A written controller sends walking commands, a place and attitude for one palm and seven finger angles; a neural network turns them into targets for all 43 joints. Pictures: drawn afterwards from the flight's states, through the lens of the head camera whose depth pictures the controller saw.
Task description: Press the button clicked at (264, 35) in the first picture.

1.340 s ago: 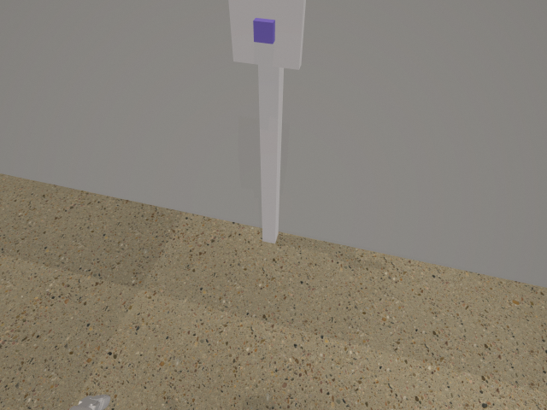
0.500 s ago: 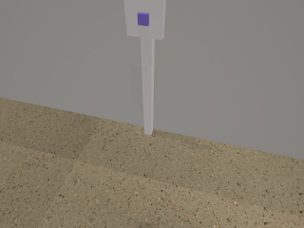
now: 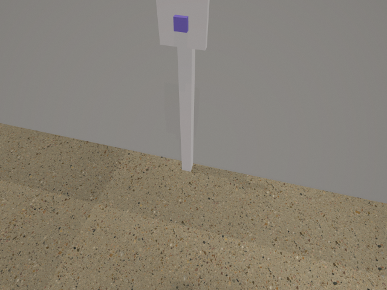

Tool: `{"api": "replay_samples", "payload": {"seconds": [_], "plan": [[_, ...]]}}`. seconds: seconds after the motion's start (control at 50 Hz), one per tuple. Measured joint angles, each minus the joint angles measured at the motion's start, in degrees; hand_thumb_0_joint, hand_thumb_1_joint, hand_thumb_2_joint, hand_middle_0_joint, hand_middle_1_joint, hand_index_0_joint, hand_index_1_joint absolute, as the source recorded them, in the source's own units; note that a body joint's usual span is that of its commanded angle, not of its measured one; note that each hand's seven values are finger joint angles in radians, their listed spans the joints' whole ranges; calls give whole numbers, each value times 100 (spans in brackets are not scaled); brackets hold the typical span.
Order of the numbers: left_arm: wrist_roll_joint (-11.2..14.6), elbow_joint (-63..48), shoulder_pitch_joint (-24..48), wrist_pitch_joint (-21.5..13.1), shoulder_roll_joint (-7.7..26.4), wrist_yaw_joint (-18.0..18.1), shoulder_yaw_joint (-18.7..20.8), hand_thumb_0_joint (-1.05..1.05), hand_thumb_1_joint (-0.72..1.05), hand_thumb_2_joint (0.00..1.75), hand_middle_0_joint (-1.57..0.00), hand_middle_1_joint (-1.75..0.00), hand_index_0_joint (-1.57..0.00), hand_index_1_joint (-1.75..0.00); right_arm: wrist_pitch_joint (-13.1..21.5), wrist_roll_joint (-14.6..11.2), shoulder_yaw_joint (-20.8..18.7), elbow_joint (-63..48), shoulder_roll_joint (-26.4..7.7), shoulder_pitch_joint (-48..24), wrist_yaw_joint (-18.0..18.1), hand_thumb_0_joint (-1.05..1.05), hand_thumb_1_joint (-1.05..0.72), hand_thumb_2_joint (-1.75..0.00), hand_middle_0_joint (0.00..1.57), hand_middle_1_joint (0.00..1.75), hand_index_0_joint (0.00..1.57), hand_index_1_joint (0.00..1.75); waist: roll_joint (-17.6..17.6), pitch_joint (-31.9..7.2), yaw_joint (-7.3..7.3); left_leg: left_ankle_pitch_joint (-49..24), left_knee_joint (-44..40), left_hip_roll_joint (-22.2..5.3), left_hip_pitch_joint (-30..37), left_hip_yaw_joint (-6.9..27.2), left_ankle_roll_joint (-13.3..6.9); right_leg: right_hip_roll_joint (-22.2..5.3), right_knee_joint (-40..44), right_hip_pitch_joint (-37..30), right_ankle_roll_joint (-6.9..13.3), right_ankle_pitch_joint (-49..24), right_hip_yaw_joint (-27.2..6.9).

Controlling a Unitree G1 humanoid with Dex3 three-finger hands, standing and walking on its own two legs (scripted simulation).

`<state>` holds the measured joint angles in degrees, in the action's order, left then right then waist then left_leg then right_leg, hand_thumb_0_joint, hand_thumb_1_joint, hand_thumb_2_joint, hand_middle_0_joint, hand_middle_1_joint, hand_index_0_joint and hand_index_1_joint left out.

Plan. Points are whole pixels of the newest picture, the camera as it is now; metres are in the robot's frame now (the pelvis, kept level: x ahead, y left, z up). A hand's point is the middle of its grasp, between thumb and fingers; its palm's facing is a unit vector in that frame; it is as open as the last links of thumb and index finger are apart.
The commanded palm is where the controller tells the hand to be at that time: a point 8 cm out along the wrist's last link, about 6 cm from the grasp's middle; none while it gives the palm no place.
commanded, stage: look at it before walking up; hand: left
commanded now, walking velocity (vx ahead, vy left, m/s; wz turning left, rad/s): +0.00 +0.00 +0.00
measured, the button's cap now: (181, 23) +0.92 +0.10 +0.15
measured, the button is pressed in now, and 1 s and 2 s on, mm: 0 0 0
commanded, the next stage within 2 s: turn to face it in 0.10 s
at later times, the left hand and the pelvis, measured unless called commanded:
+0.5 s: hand out of the picture +0.07 +0.23 -0.16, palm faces -0.06 -0.95 -0.31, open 7.4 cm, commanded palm none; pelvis +0.00 +0.00 +0.00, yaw -3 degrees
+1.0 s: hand out of the picture +0.07 +0.21 -0.18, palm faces -0.15 -0.98 -0.16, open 7.4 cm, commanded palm none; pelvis +0.03 +0.03 -0.01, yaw -10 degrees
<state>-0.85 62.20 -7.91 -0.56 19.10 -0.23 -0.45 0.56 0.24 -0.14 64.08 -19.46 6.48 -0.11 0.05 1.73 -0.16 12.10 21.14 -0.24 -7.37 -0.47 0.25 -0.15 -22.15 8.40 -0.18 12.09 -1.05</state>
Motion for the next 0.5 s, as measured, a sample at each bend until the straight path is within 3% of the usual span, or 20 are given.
{"api": "replay_samples", "payload": {"seconds": [0.36, 0.5], "plan": [[-2, -35, -37, 52, 17, 16, 41, 1, 90, 90, -21, -30, -20, -30, -4, 3, -16, -49, 31, -34, 35, 1, -90, -89, 20, 30, 21, 30, -13, 22, -52, 50, 35, -28, 23, -102, -2, 30, -38, 21, -8, 8, -100], [-12, -192, -190, 193, -200, 71, 62, 1, 90, 90, -20, -30, -20, -30, -74, 7, -53, -256, 275, 59, 97, 1, -90, -89, 20, 30, 20, 30, -9, 9, -43, 251, 408, -102, -157, -308, 10, 112, -434, 298, -13, 135, -304]]}}
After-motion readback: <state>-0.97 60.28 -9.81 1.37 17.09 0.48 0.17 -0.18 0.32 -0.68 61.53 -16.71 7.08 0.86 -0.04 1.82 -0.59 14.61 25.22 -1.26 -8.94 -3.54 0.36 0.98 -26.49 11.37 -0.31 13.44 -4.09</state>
